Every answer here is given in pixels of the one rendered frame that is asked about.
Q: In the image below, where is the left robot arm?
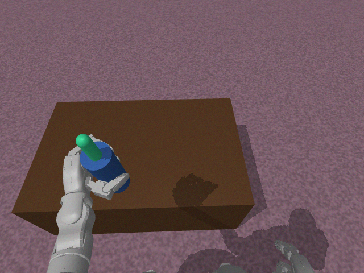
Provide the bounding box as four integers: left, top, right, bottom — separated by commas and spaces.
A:
47, 192, 96, 273

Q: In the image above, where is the right robot hand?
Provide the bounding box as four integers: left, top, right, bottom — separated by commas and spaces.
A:
272, 240, 314, 273

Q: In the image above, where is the bottle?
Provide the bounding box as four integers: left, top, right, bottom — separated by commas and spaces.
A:
76, 134, 130, 193

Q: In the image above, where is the left robot hand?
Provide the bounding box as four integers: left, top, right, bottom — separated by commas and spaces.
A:
63, 134, 130, 200

